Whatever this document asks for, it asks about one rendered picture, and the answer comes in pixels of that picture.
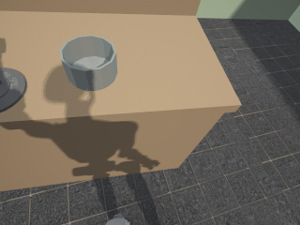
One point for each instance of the table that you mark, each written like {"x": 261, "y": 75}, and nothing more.
{"x": 169, "y": 91}

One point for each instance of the pot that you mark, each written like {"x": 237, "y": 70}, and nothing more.
{"x": 90, "y": 62}

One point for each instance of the lid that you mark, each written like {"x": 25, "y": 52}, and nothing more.
{"x": 12, "y": 88}

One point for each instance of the robot left shin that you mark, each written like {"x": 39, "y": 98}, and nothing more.
{"x": 118, "y": 216}

